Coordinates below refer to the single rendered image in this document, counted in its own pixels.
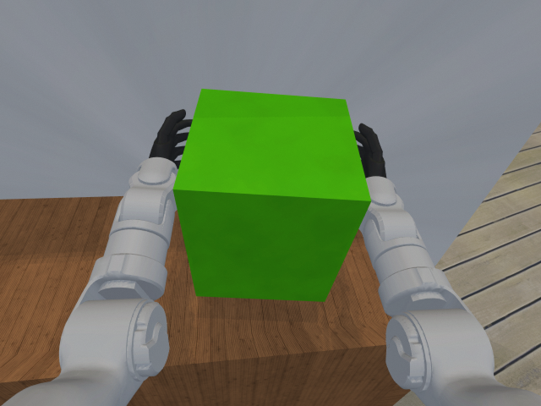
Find robot right forearm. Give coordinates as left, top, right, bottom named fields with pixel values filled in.
left=359, top=176, right=495, bottom=369

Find robot left forearm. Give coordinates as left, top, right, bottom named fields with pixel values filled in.
left=59, top=157, right=178, bottom=369

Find robot left upper arm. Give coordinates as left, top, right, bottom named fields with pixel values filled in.
left=2, top=298, right=169, bottom=406

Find carton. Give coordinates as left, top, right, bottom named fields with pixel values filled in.
left=173, top=89, right=371, bottom=302

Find robot right upper arm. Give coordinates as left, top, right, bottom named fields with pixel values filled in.
left=385, top=309, right=541, bottom=406

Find pedestal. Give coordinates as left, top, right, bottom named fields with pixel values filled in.
left=0, top=196, right=411, bottom=406

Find left robot hand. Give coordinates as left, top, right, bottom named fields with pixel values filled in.
left=149, top=109, right=193, bottom=169

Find right robot hand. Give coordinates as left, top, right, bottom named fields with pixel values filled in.
left=353, top=123, right=386, bottom=178

